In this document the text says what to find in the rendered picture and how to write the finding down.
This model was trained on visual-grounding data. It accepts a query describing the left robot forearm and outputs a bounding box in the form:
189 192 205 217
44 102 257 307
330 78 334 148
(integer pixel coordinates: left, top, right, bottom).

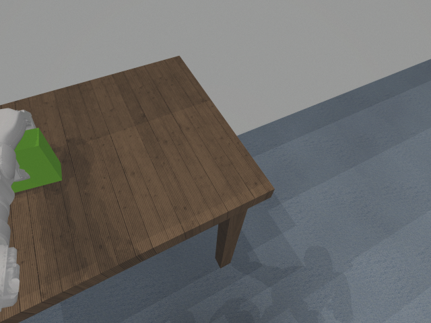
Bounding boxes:
0 142 16 247

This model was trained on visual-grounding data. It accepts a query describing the sponge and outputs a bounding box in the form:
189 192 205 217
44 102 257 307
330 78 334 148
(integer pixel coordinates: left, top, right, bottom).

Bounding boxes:
11 128 62 193

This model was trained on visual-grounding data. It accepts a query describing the left robot hand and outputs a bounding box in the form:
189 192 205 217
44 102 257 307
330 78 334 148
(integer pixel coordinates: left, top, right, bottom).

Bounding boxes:
0 108 36 182

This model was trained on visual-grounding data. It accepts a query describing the table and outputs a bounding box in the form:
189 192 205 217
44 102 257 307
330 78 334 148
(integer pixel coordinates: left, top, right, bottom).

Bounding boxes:
0 56 275 323

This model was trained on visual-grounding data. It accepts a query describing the left robot upper arm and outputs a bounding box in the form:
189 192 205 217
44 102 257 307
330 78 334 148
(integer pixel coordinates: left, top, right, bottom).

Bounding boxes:
0 244 20 312

